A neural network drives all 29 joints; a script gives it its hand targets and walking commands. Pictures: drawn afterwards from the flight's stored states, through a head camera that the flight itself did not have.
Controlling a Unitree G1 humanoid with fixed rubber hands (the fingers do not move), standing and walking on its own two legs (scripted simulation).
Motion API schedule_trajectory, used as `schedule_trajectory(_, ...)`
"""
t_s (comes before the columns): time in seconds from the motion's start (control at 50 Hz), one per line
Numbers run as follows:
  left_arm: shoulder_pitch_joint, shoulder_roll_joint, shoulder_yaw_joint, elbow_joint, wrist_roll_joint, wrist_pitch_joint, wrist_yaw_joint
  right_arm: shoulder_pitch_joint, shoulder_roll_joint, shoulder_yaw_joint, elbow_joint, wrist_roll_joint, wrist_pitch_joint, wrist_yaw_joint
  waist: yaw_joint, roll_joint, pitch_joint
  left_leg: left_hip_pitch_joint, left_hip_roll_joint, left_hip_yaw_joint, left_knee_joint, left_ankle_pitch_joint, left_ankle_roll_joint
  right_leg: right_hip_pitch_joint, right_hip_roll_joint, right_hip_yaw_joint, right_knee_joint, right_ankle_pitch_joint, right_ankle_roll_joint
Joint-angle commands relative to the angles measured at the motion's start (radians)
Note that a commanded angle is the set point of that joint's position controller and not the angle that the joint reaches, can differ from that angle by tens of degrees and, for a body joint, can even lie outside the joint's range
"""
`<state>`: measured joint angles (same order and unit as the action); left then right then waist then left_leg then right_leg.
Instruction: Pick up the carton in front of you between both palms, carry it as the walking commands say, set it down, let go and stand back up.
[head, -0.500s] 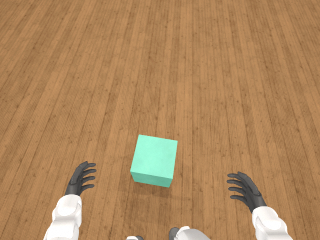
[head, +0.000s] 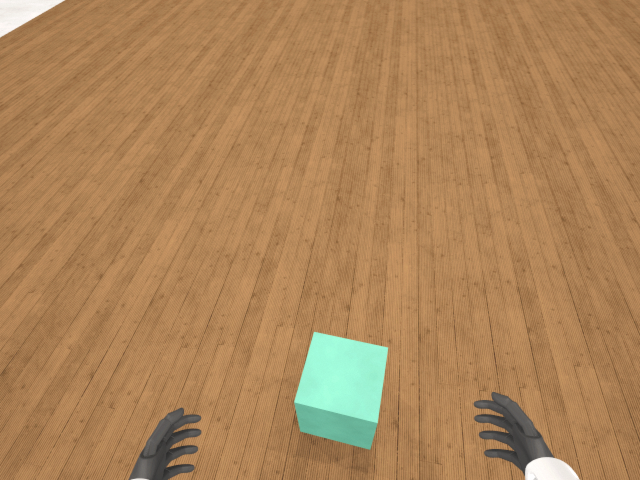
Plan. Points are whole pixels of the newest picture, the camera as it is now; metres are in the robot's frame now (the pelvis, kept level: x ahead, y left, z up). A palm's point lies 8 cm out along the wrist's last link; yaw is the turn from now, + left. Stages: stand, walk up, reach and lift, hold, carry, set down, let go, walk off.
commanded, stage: let go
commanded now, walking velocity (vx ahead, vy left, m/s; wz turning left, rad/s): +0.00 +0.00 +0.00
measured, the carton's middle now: (342, 391) +0.47 -0.03 -0.65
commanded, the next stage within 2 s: stand in 0.18 s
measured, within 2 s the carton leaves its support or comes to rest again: neither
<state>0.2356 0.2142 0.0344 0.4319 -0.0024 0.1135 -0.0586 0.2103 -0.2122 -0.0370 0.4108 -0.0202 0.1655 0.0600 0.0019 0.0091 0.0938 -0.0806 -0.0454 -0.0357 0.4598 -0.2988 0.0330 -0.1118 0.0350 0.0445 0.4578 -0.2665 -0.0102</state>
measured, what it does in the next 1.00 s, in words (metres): stands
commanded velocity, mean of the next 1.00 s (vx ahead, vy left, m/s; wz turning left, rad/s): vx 0.00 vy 0.00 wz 0.00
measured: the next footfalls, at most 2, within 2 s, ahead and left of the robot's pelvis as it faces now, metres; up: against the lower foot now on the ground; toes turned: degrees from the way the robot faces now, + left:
none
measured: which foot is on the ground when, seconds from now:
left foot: down 0.00-1.00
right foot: down 0.00-1.00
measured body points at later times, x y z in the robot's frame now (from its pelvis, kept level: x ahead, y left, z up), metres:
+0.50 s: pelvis +0.01 -0.01 +0.00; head +0.02 -0.03 +0.45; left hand +0.14 +0.29 -0.08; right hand +0.17 -0.30 -0.10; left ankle -0.03 +0.10 -0.74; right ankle -0.01 -0.11 -0.74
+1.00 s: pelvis +0.02 -0.02 +0.00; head +0.02 -0.03 +0.45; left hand +0.14 +0.28 -0.10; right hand +0.15 -0.32 -0.11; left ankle -0.03 +0.10 -0.74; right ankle -0.01 -0.12 -0.74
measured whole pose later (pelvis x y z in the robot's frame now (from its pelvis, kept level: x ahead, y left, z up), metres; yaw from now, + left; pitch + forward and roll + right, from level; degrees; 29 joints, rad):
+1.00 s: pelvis +0.02 -0.02 +0.00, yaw +1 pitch -1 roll +0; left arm 0.16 0.34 0.04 0.85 0.02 0.00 0.02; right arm 0.15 -0.36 -0.01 0.86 -0.03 -0.01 -0.03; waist 0.01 0.02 0.01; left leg -0.11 -0.02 -0.06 0.42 -0.30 0.00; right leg -0.14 0.05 0.01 0.43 -0.27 -0.04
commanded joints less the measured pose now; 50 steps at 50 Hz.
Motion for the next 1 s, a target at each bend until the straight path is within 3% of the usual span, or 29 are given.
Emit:
schedule_trajectory(0.0,-0.03,0.081,0.019,-0.074,-0.005,-0.025,0.022,-0.041,-0.118,-0.03,-0.129,-0.004,0.038,-0.028,-0.002,0.002,-0.066,-0.009,0.044,-0.016,-0.052,0.288,-0.04,-0.006,0.019,-0.033,-0.023,0.134,0.015)
schedule_trajectory(0.16,-0.051,0.095,0.016,-0.082,-0.003,-0.002,0.029,-0.06,-0.109,-0.014,-0.143,-0.003,0.079,-0.043,-0.002,0.018,-0.035,-0.045,0.043,-0.007,-0.056,0.223,-0.028,-0.005,0.014,-0.024,-0.024,0.123,0.015)
schedule_trajectory(0.18,-0.039,0.213,0.062,0.049,0.049,-0.039,0.06,-0.096,-0.208,-0.045,0.005,-0.019,-0.017,-0.081,0.014,0.097,-0.008,-0.207,0.07,-0.053,-0.044,-0.009,-0.048,-0.125,-0.058,0.026,-0.024,0.048,0.032)
schedule_trajectory(0.24,-0.049,0.225,0.062,0.078,0.06,-0.086,0.068,-0.077,-0.208,-0.044,0.068,-0.028,-0.11,-0.083,0.003,0.024,-0.037,-0.182,0.091,-0.102,-0.059,-0.167,-0.022,-0.177,-0.075,0.071,-0.05,-0.12,0.011)
schedule_trajectory(0.28,-0.067,0.211,0.055,0.1,0.055,-0.102,0.064,-0.092,-0.209,-0.042,0.103,-0.026,-0.138,-0.072,0.003,0.013,-0.07,-0.165,0.099,-0.109,-0.051,-0.119,-0.013,-0.17,-0.074,0.074,-0.04,-0.082,-0.001)
schedule_trajectory(0.4,-0.057,0.235,0.057,0.163,0.046,-0.118,0.067,-0.08,-0.236,-0.034,0.198,-0.019,-0.166,-0.071,-0.001,-0.022,-0.165,-0.074,0.103,-0.088,0.004,0.237,-0.027,-0.096,-0.095,0.079,-0.012,0.229,-0.009)
schedule_trajectory(0.5,-0.041,0.259,0.059,0.211,0.038,-0.118,0.078,-0.069,-0.258,-0.028,0.256,-0.018,-0.172,-0.082,0.0,-0.022,-0.178,-0.047,0.109,-0.088,0.011,0.346,-0.026,-0.058,-0.105,0.079,-0.005,0.335,-0.012)
schedule_trajectory(0.7,-0.059,0.279,0.052,0.284,0.029,-0.12,0.083,-0.069,-0.278,-0.018,0.328,-0.013,-0.178,-0.092,0.001,-0.009,-0.165,-0.033,0.117,-0.088,-0.004,0.409,-0.025,-0.016,-0.118,0.082,-0.019,0.411,-0.012)
schedule_trajectory(0.98,-0.103,0.289,0.042,0.373,0.025,-0.125,0.08,-0.086,-0.294,-0.007,0.403,-0.008,-0.187,-0.094,0.006,-0.008,-0.13,-0.033,0.13,-0.098,-0.076,0.32,-0.021,0.004,-0.124,0.094,-0.085,0.321,-0.016)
